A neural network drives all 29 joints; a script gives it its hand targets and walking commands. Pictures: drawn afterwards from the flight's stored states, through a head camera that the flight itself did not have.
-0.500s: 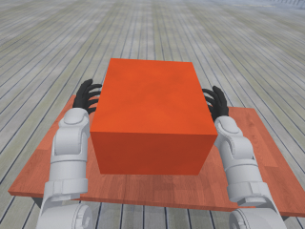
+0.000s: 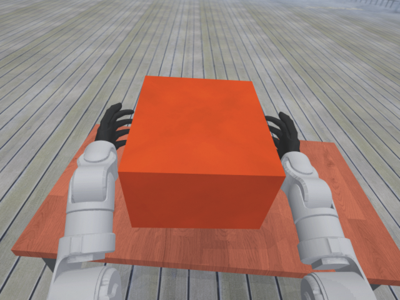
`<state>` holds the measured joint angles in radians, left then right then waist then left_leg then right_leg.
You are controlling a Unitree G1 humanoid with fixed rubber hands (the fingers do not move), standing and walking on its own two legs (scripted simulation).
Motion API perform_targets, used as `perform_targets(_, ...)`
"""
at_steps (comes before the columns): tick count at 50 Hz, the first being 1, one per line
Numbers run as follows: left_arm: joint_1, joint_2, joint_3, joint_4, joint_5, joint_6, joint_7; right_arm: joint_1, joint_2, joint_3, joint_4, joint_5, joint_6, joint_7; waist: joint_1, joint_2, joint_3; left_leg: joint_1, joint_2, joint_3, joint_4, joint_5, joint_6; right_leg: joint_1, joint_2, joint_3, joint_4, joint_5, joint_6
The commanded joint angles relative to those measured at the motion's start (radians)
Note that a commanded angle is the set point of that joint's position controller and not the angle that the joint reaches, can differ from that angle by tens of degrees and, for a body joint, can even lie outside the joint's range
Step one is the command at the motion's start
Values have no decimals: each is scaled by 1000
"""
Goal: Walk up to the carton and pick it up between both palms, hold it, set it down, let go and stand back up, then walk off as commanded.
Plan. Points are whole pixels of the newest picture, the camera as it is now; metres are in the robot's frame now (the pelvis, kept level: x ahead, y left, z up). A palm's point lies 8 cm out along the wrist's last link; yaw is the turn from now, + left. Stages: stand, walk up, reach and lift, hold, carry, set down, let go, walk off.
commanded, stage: hold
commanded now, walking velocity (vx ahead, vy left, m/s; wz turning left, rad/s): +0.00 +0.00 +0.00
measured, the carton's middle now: (198, 146) +0.41 +0.00 +0.14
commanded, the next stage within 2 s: none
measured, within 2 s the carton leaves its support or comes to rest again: neither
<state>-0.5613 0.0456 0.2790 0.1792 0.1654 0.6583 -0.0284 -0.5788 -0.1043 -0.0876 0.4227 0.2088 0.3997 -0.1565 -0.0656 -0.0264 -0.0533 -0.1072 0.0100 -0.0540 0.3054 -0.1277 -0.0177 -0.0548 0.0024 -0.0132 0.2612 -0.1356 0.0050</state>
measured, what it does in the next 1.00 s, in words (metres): stands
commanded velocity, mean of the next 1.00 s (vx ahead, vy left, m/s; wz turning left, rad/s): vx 0.00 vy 0.00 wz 0.00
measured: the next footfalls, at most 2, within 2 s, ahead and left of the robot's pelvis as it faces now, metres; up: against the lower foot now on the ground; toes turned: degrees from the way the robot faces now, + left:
none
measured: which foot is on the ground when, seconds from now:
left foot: down 0.00-1.00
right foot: down 0.00-1.00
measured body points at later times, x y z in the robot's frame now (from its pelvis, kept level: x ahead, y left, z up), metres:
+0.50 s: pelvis +0.00 +0.00 +0.00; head -0.05 +0.01 +0.45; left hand +0.38 +0.17 +0.18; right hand +0.37 -0.18 +0.17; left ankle +0.03 +0.13 -0.75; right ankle +0.01 -0.12 -0.75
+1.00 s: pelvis +0.00 +0.00 +0.00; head -0.05 +0.01 +0.45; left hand +0.37 +0.17 +0.19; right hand +0.36 -0.18 +0.18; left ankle +0.03 +0.13 -0.75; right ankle +0.01 -0.12 -0.75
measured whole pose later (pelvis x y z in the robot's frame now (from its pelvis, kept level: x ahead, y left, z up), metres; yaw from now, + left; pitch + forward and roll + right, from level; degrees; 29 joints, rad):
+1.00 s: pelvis +0.00 +0.00 +0.00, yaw +0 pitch -4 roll -1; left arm -0.57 0.04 0.29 0.19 0.17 0.66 -0.03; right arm -0.58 -0.11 -0.09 0.42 0.21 0.40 -0.16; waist -0.07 -0.02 -0.05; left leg -0.10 0.01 -0.05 0.30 -0.12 -0.02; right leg -0.05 0.00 -0.01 0.26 -0.13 0.01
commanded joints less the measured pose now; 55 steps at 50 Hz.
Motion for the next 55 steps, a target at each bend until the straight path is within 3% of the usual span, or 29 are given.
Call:
perform_targets(1,-679,-591,-527,-194,-154,-79,-154,-851,565,451,-342,101,-74,120,-19,60,-388,149,-51,55,-5,202,-19,67,55,-37,-19,145,16)
perform_targets(2,-685,-587,-528,-185,-154,-79,-155,-851,560,442,-333,95,-74,119,-27,63,-388,152,-53,55,-8,200,-20,68,55,-38,-22,147,18)
perform_targets(11,-637,-568,-501,-171,-132,-70,-151,-867,572,487,-372,120,-76,118,20,37,-373,153,-60,59,-2,234,-6,81,58,-35,-19,176,23)
perform_targets(12,-637,-583,-523,-199,-151,-73,-153,-857,577,489,-401,122,-78,112,1,31,-407,166,-59,57,7,256,-9,95,60,-37,-14,212,28)
perform_targets(14,-656,-587,-537,-215,-159,-78,-147,-876,573,496,-411,129,-83,115,8,47,-432,176,-56,53,11,270,-14,85,61,-39,-12,207,22)
perform_targets(15,-650,-589,-545,-220,-169,-80,-148,-854,573,488,-406,125,-79,111,-12,41,-416,175,-55,53,11,264,-14,83,60,-35,-13,216,26)
perform_targets(17,-654,-572,-535,-206,-159,-75,-152,-844,565,476,-378,116,-72,111,-14,45,-399,168,-57,54,6,248,-14,77,58,-36,-15,199,25)
perform_targets(18,-655,-566,-509,-188,-143,-73,-153,-859,570,480,-371,117,-71,113,5,38,-384,155,-59,57,0,230,-6,78,56,-33,-18,180,25)
perform_targets(21,-651,-557,-486,-159,-134,-68,-162,-849,568,461,-341,98,-63,115,1,27,-348,129,-57,61,-19,169,2,74,48,-32,-25,138,25)
perform_targets(25,-662,-590,-544,-220,-164,-76,-160,-834,578,469,-371,110,-72,109,-22,59,-418,158,-56,56,2,247,-15,95,53,-34,-11,216,25)
perform_targets(27,-655,-585,-543,-206,-170,-81,-160,-851,580,475,-399,110,-75,105,-23,41,-433,168,-56,53,7,254,-11,94,55,-36,-11,231,30)
perform_targets(29,-639,-575,-527,-192,-157,-80,-160,-861,584,500,-410,122,-74,103,0,31,-420,165,-63,56,11,271,-6,102,55,-38,-8,241,35)
perform_targets(30,-653,-568,-535,-216,-160,-81,-159,-833,582,488,-389,116,-68,100,-19,46,-422,162,-65,56,12,264,-8,115,51,-33,-7,253,35)
perform_targets(34,-659,-557,-499,-187,-139,-74,-162,-842,577,480,-353,110,-66,110,-1,38,-383,141,-60,57,-8,205,0,89,50,-34,-17,171,29)
perform_targets(35,-669,-564,-512,-196,-144,-76,-164,-831,574,468,-339,103,-65,111,-15,45,-371,140,-59,59,-10,190,-2,82,48,-35,-19,163,29)
perform_targets(40,-679,-573,-514,-173,-153,-79,-160,-870,581,462,-359,99,-75,114,-8,41,-382,135,-58,57,-13,180,0,69,49,-34,-21,149,26)
perform_targets(43,-652,-577,-496,-169,-137,-75,-155,-874,582,488,-358,114,-76,116,16,35,-391,146,-55,57,-11,204,-1,75,53,-33,-17,156,23)
perform_targets(45,-667,-585,-514,-178,-149,-77,-158,-865,580,470,-367,109,-77,114,-11,43,-405,148,-56,57,-7,207,-5,84,52,-34,-15,171,26)
perform_targets(46,-653,-577,-496,-152,-138,-71,-156,-875,575,474,-352,110,-73,115,2,36,-372,137,-58,61,-15,191,-3,77,54,-33,-23,148,25)
perform_targets(51,-682,-580,-502,-167,-145,-77,-156,-890,570,457,-355,101,-82,124,3,38,-396,137,-50,57,-18,172,-5,58,56,-38,-23,119,17)
perform_targets(55,-691,-593,-543,-200,-162,-82,-147,-864,567,455,-354,107,-82,121,-20,67,-421,166,-49,53,1,217,-21,63,57,-38,-16,161,17)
